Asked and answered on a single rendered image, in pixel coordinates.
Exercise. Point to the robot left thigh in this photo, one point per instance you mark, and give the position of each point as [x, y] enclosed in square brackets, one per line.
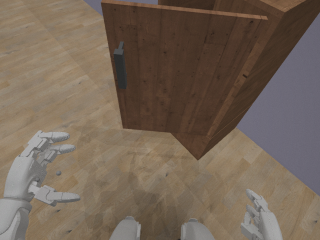
[127, 229]

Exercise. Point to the handle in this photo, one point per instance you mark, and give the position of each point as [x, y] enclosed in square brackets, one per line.
[119, 59]

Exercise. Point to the robot right shin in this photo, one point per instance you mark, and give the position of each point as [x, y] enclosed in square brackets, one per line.
[193, 220]

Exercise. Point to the left robot forearm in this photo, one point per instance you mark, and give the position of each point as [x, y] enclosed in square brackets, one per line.
[14, 218]

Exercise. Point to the cupboard door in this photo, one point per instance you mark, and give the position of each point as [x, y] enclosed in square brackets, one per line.
[181, 63]

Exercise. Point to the left robot hand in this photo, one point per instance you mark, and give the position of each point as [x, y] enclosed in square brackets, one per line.
[20, 182]

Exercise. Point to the right robot hand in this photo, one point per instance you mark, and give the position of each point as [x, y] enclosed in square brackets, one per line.
[265, 226]

